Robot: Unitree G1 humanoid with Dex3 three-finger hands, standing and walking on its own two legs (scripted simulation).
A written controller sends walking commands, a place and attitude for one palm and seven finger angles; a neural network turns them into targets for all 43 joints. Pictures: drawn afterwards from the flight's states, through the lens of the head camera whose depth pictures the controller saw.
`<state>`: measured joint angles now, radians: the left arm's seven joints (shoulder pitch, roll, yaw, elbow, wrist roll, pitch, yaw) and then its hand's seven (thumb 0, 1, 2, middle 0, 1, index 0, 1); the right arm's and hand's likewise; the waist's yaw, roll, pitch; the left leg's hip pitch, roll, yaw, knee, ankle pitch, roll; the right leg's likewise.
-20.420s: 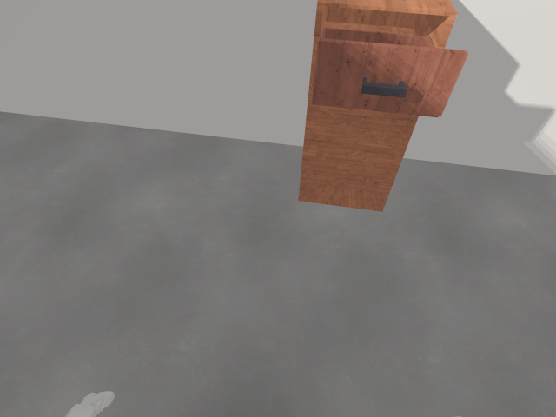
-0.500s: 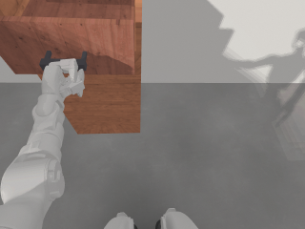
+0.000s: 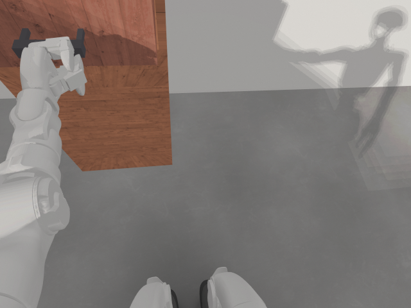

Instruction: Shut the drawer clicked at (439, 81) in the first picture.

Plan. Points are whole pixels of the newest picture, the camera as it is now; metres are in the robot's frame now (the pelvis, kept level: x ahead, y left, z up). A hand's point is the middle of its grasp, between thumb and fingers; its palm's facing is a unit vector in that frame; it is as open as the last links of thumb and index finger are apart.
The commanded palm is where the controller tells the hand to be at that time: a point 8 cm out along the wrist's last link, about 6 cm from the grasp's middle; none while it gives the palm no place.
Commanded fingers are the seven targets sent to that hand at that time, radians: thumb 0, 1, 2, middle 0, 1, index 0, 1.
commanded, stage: push the drawer shut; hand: left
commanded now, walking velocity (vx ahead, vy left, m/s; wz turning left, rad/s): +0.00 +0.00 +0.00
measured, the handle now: (52, 41) +0.61 +0.21 +0.09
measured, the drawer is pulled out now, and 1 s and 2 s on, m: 0.06 0.00 0.00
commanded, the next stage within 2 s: pull the fist back off the drawer in 0.84 s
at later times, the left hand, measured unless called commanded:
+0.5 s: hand (80, 48) +0.60 +0.16 +0.09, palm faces +0.00 -1.00 +0.00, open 3.5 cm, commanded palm +0.59 +0.20 +0.09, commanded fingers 0.00 0.90 0.90 -1.40 -1.60 -1.40 -1.60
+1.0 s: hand (74, 45) +0.60 +0.17 +0.09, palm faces -0.01 -1.00 -0.02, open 3.6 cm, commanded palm +0.63 +0.19 +0.09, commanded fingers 0.00 0.90 0.90 -1.40 -1.60 -1.40 -1.60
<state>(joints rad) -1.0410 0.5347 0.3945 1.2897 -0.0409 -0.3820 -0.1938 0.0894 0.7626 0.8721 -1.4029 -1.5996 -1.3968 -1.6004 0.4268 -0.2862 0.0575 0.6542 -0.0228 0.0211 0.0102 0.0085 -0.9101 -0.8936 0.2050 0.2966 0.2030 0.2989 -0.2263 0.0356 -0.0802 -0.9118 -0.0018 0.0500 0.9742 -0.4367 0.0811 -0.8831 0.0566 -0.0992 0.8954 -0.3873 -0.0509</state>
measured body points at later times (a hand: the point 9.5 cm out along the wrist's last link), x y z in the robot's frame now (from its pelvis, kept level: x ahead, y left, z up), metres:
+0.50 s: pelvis +0.01 +0.00 -0.01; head +0.18 +0.02 +0.41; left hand +0.59 +0.22 +0.10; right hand -0.07 -0.25 -0.09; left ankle +0.01 +0.06 -0.68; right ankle +0.02 -0.09 -0.68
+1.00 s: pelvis -0.01 +0.01 -0.02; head +0.18 +0.05 +0.39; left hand +0.60 +0.23 +0.10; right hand -0.11 -0.23 -0.09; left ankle +0.01 +0.07 -0.68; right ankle +0.02 -0.09 -0.68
